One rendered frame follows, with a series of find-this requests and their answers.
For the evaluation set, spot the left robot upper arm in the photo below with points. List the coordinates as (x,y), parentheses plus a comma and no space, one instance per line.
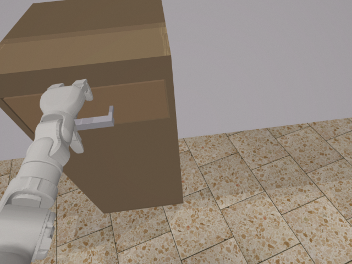
(25,233)

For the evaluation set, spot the robot left hand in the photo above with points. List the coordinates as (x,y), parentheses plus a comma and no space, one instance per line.
(68,99)

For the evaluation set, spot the handle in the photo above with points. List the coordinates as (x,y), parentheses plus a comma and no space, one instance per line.
(96,122)

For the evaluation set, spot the left robot forearm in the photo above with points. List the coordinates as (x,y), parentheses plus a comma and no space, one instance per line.
(36,182)

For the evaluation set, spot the cabinet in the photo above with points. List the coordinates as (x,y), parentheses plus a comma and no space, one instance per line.
(128,166)

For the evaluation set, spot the drawer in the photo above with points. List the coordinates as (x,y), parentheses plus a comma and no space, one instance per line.
(131,102)

